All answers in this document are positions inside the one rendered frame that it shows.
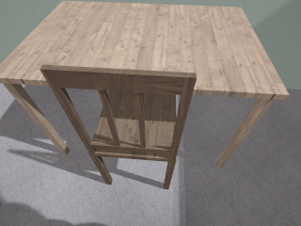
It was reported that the chair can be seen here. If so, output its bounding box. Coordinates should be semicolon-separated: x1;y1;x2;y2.
40;64;197;189

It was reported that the table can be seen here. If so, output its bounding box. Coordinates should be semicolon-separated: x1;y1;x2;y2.
0;0;290;168

